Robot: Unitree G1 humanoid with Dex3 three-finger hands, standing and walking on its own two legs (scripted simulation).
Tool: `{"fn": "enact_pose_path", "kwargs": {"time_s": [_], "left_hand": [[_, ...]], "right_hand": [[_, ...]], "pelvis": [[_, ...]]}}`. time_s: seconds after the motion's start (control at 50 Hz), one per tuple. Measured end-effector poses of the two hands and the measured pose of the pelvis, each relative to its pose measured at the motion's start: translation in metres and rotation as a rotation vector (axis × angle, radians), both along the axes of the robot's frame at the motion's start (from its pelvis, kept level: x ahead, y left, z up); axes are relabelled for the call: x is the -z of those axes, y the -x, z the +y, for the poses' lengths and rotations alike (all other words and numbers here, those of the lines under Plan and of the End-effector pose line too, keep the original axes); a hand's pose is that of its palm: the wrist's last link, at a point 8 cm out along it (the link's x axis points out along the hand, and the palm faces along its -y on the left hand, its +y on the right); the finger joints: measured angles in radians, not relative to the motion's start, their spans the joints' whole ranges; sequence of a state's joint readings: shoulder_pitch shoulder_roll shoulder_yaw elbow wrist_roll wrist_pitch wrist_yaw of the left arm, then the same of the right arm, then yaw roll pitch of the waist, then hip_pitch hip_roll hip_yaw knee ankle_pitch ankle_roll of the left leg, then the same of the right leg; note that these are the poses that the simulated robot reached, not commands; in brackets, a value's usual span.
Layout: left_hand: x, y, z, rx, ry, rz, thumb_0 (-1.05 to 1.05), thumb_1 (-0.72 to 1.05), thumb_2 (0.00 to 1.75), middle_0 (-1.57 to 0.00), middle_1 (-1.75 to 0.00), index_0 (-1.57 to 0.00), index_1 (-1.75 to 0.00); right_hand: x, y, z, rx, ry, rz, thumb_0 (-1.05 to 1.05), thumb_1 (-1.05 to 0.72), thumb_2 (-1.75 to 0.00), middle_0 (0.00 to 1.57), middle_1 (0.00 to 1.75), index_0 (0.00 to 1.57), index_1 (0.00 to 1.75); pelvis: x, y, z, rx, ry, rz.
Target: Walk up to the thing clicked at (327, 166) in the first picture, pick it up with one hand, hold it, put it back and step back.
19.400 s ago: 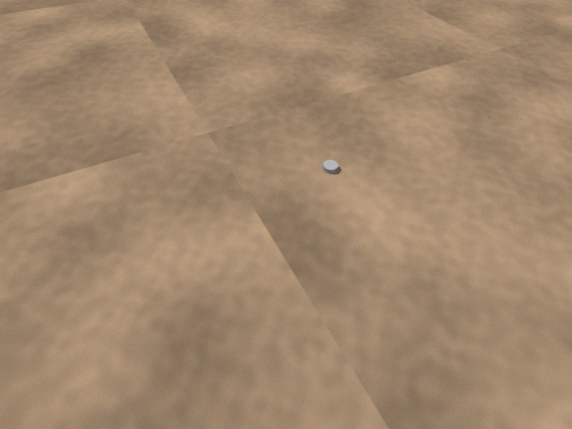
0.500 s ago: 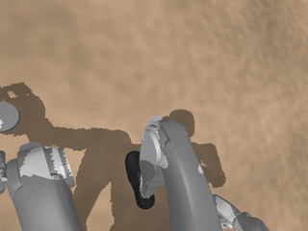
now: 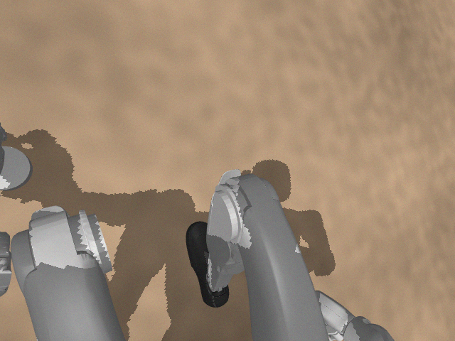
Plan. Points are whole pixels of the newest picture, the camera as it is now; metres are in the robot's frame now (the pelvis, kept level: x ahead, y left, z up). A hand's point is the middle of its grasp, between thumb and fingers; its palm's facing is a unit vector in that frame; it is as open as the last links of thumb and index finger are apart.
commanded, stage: close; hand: left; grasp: from above
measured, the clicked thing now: (5, 168) +0.40 +0.28 -0.31
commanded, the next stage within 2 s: settle in 0.76 s
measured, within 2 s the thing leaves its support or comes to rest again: leaves its support in 1.08 s, rests again in 1.92 s
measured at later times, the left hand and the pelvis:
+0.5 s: hand out of the picture +0.38 +0.29 -0.27, palm faces -0.43 -0.09 -0.90, open 10.5 cm; pelvis +0.00 +0.00 +0.00, yaw +0 degrees
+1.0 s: hand out of the picture +0.38 +0.29 -0.27, palm faces -0.47 -0.13 -0.87, open 9.8 cm; pelvis +0.00 +0.00 -0.01, yaw +0 degrees
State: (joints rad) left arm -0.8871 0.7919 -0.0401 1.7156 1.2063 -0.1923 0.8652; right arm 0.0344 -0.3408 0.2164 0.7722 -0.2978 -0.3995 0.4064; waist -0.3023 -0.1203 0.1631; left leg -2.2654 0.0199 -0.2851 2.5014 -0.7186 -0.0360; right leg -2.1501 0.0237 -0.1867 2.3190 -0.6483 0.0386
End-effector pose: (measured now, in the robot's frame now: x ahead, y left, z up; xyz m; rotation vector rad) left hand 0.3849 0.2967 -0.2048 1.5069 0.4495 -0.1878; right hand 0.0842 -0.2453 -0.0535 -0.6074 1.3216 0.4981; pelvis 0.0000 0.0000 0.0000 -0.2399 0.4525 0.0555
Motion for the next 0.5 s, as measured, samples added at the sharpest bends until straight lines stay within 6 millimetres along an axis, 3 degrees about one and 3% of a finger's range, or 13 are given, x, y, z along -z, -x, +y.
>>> {"fn": "enact_pose_path", "kwargs": {"time_s": [0.22,0.36,0.5], "left_hand": [[0.001,-0.01,0.008,-0.127,0.01,0.093,0.01,-0.02,0.66,-0.42,-0.86,-0.46,-0.81],[0.007,-0.007,-0.003,-0.037,0.078,0.104,0.01,0.0,0.63,-0.45,-0.86,-0.46,-0.8],[0.004,0.002,-0.006,0.051,0.046,0.038,0.01,0.04,0.59,-0.49,-0.84,-0.46,-0.75]], "right_hand": [[-0.005,-0.002,-0.007,0.015,0.021,-0.023,0.01,-0.9,-0.89,0.2,0.3,0.19,0.3],[-0.002,0.009,0.0,0.007,0.023,0.011,0.01,-0.9,-0.89,0.2,0.3,0.19,0.3],[0.003,0.007,0.004,0.008,0.004,0.008,0.01,-0.9,-0.89,0.2,0.3,0.19,0.3]], "pelvis": [[0.002,-0.002,0.002,0.001,0.001,0.025],[0.004,-0.002,0.002,-0.001,0.002,0.007],[0.003,-0.001,0.002,0.001,0.002,-0.01]]}}
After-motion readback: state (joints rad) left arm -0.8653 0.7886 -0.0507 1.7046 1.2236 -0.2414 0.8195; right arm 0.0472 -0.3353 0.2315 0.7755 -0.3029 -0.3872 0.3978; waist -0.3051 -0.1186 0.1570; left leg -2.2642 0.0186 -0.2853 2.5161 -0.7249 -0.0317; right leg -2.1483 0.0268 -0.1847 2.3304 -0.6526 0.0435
